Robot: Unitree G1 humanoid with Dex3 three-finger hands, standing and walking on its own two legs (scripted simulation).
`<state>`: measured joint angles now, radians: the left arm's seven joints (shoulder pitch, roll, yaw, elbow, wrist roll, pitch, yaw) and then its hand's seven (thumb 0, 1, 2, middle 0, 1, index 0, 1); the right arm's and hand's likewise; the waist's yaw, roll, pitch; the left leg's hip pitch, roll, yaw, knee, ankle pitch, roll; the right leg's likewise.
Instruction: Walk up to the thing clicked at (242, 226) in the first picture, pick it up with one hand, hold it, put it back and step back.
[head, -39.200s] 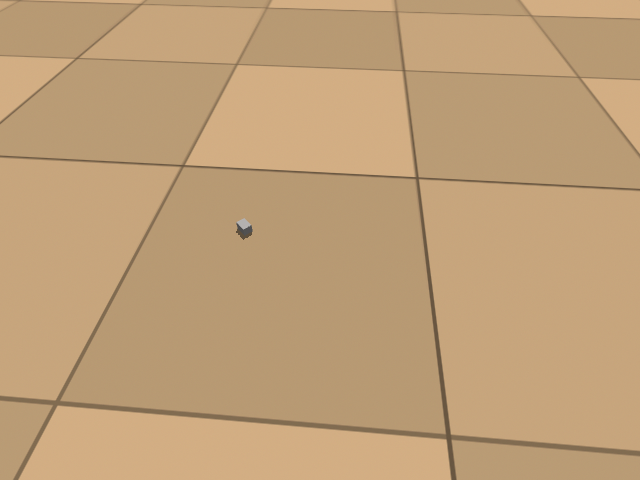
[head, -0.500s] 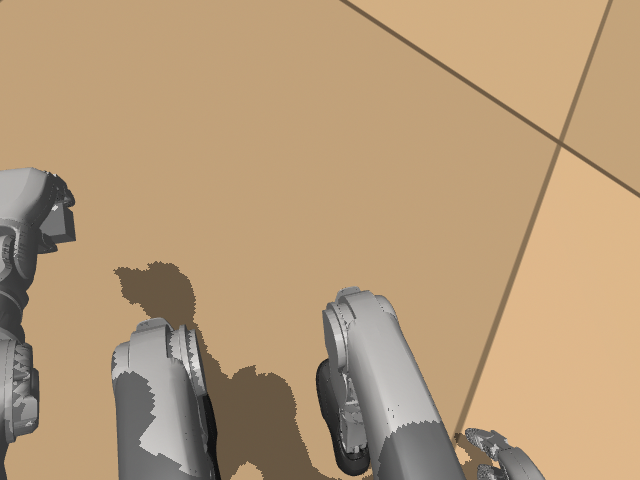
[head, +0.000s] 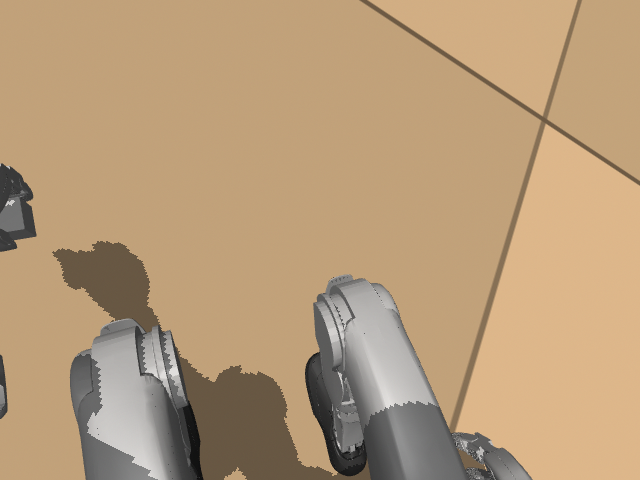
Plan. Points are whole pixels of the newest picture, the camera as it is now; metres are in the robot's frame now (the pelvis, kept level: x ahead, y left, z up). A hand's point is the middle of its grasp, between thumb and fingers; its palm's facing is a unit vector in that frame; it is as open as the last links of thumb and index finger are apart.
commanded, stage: lower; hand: left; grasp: from above
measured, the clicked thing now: (0, 221) +0.47 +0.32 -0.20
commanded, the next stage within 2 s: rest in 0.34 s
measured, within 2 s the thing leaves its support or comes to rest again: rests again in 1.52 s
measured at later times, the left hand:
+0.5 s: hand (7, 234) +0.46 +0.32 -0.22, palm faces -0.45 -0.10 -0.89, open 6.9 cm
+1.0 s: hand (23, 238) +0.46 +0.32 -0.26, palm faces -0.45 -0.12 -0.89, open 6.9 cm
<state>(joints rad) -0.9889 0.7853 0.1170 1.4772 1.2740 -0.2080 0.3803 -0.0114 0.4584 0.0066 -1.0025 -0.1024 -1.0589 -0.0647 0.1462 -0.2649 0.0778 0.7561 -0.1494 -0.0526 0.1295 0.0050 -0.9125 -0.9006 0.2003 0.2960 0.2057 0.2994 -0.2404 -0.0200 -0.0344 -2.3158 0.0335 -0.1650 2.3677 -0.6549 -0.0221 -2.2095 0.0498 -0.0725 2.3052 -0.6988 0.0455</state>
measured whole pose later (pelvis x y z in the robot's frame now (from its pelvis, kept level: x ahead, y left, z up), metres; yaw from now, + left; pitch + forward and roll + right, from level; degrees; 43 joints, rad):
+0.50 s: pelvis +0.00 +0.00 -0.03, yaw -2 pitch +32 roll -10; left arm -0.98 0.87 0.16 1.53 1.29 -0.24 0.44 -0.02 0.44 0.04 -1.01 -0.10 -1.06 -0.07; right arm 0.11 -0.28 0.13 0.74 -0.19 -0.07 0.15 0.00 -0.91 -0.90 0.20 0.30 0.21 0.30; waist -0.27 -0.07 0.04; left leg -2.37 0.03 -0.21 2.48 -0.68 -0.03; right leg -2.25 0.06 -0.10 2.39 -0.71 0.05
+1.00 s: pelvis +0.00 +0.00 -0.04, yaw -5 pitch +29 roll -12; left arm -0.99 0.96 0.19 1.64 1.31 -0.25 0.53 -0.02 0.44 0.06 -1.00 -0.12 -1.06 -0.08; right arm 0.09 -0.30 0.21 0.71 -0.24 -0.13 0.18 0.00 -0.90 -0.90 0.20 0.30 0.21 0.30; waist -0.32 -0.11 0.11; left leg -2.37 0.03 -0.26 2.54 -0.69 -0.03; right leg -2.25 0.08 -0.14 2.41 -0.70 0.06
